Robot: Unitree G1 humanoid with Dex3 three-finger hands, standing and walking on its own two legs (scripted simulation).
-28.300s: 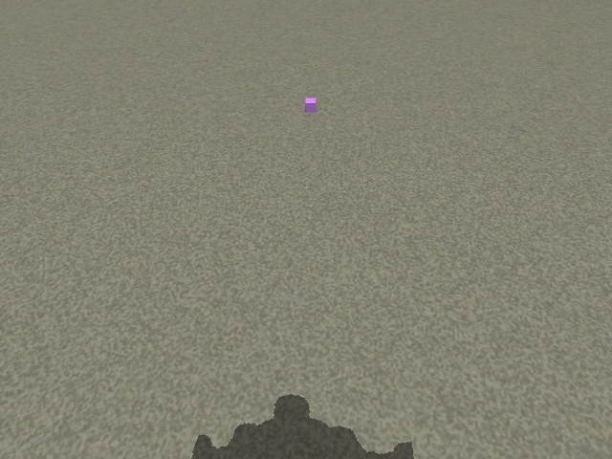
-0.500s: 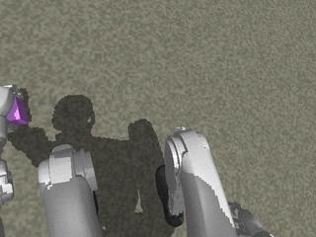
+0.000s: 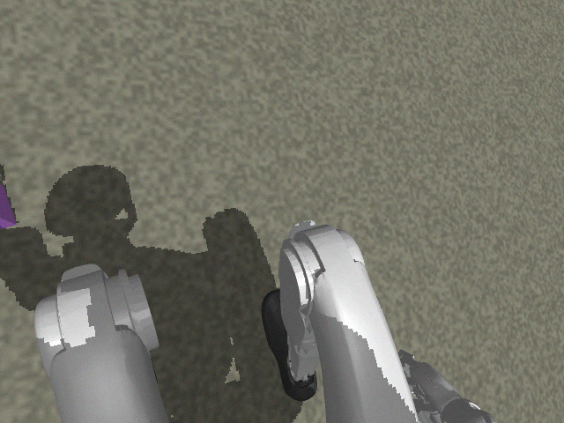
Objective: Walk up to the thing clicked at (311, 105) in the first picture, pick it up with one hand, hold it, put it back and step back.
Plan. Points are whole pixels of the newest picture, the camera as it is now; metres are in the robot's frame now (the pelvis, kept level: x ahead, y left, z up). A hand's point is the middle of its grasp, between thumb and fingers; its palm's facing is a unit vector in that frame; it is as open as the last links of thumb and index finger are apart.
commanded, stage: rest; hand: left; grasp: from above
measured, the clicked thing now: out of the picture +0.41 +0.35 -0.25
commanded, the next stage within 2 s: open in 0.50 s
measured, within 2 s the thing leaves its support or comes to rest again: rests again in 0.12 s
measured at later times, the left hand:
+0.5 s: hand out of the picture +0.40 +0.35 -0.23, palm faces -0.42 -0.19 -0.89, open 9.4 cm
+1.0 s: hand out of the picture +0.41 +0.35 -0.23, palm faces -0.41 -0.17 -0.90, open 12.1 cm
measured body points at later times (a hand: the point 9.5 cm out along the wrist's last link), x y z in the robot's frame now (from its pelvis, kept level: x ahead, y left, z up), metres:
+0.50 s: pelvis +0.00 +0.01 +0.00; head +0.24 +0.13 +0.35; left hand +0.42 +0.35 -0.18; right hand +0.07 -0.25 -0.07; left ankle +0.06 +0.14 -0.26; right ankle +0.10 -0.13 -0.26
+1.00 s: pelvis -0.01 +0.01 +0.00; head +0.24 +0.14 +0.35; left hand +0.43 +0.35 -0.18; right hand +0.07 -0.25 -0.06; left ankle +0.06 +0.14 -0.26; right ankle +0.10 -0.13 -0.26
